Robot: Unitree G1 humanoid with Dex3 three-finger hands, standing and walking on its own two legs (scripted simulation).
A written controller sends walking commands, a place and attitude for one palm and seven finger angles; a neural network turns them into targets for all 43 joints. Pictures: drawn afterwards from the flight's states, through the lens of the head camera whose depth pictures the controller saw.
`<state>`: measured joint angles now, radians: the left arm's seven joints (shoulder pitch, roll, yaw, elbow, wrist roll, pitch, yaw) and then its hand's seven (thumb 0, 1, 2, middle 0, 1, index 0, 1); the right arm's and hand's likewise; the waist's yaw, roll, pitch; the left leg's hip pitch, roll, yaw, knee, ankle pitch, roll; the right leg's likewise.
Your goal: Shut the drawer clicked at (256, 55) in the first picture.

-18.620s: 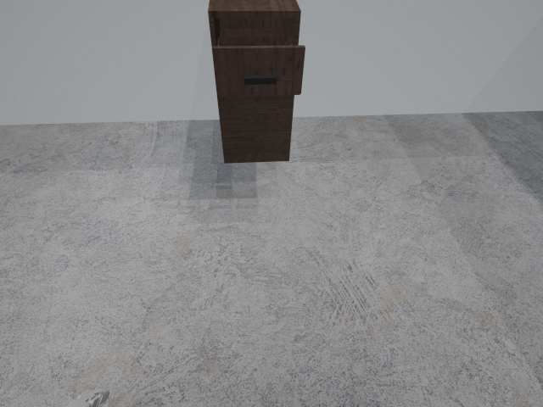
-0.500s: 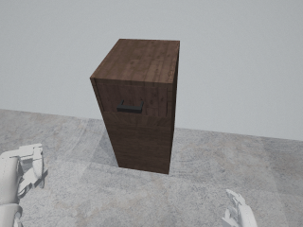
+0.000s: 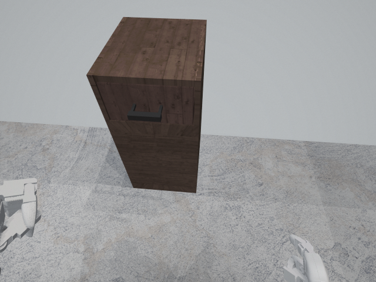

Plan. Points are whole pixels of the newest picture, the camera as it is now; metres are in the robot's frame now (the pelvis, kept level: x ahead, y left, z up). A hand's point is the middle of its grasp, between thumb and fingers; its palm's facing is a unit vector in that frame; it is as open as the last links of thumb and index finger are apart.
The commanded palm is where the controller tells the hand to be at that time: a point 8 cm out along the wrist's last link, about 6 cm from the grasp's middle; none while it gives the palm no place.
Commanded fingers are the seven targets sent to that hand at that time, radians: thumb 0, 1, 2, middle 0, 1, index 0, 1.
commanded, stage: step back with the hand held close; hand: left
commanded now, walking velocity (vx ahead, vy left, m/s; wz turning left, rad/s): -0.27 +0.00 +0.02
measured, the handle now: (146, 111) +0.66 +0.19 -0.09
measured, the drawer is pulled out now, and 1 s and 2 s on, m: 0.00 0.00 0.00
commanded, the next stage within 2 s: stop stepping back and stand still in 0.98 s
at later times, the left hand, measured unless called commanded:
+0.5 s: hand out of the picture +0.11 +0.26 +0.16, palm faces +0.41 -0.76 -0.51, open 3.3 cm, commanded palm +0.03 +0.30 +0.18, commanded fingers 0.00 0.90 0.90 -1.40 -1.60 -1.40 -1.60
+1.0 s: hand out of the picture +0.04 +0.24 +0.17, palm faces +0.30 -0.85 -0.43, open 3.3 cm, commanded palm -0.03 +0.28 +0.18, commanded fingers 0.00 0.90 0.90 -1.40 -1.60 -1.40 -1.60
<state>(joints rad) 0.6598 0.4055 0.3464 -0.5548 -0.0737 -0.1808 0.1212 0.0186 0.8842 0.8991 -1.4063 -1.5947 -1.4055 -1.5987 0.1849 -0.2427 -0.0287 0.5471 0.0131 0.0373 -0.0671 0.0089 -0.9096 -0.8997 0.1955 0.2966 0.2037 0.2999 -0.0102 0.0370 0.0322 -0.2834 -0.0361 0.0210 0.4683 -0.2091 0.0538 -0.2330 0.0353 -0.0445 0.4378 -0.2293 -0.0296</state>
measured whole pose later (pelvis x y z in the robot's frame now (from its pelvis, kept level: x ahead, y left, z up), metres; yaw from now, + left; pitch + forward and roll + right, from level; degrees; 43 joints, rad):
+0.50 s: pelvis -0.07 +0.01 -0.02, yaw +5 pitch +0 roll -2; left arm 0.60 0.42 0.41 -0.60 -0.01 -0.24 0.14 0.02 0.88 0.90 -1.41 -1.59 -1.41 -1.60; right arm 0.21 -0.22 -0.01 0.53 0.00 -0.03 -0.07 0.01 -0.91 -0.90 0.20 0.30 0.21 0.30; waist -0.02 0.02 0.04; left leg -0.46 -0.04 0.01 0.60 -0.16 0.08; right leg -0.37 0.08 0.02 0.60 -0.24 -0.02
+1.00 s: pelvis -0.17 +0.01 +0.00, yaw -1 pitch +6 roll -4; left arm 0.60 0.44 0.41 -0.71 -0.05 -0.28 0.13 0.02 0.89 0.90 -1.41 -1.60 -1.41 -1.60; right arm 0.13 -0.12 0.01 0.62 -0.04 -0.15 -0.02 0.01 -0.91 -0.90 0.20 0.30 0.21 0.30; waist 0.01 -0.04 0.01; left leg -0.50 0.08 0.04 0.41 -0.02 0.03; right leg -0.30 0.06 0.03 0.78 -0.52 0.02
